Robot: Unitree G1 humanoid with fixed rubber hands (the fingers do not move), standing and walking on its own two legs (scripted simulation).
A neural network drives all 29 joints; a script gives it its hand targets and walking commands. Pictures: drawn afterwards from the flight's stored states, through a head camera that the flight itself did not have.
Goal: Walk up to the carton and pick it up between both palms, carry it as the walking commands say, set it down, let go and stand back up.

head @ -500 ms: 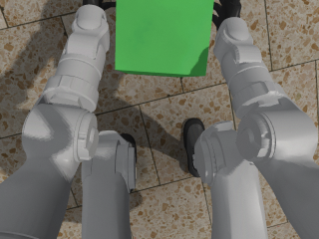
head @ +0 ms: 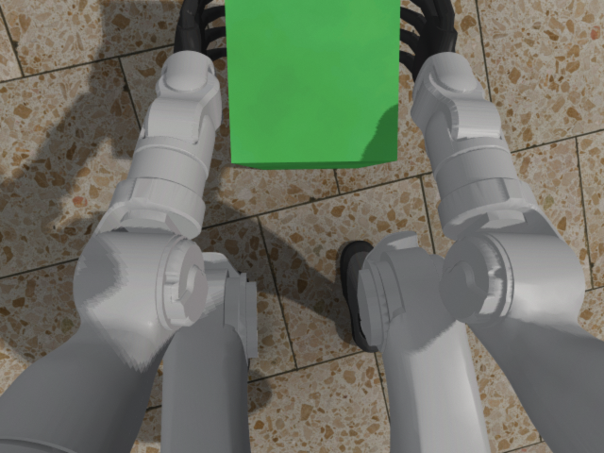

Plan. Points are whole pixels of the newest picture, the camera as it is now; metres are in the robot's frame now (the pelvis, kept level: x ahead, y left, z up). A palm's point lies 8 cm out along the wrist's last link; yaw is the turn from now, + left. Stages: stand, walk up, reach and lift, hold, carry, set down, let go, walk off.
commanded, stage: reach and lift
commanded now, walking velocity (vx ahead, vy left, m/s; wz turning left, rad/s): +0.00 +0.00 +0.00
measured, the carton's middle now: (310, 70) +0.53 -0.04 -0.23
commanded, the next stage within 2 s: none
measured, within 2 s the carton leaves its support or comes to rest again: neither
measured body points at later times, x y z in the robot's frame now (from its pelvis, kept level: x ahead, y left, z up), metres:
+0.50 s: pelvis +0.00 +0.00 +0.03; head +0.32 +0.01 +0.35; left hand +0.56 +0.08 -0.08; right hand +0.51 -0.17 -0.08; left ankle +0.10 +0.12 -0.34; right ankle +0.13 -0.13 -0.34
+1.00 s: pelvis +0.00 +0.00 +0.07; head +0.30 +0.00 +0.40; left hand +0.55 +0.08 -0.02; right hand +0.51 -0.17 -0.02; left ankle +0.10 +0.12 -0.34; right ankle +0.13 -0.14 -0.34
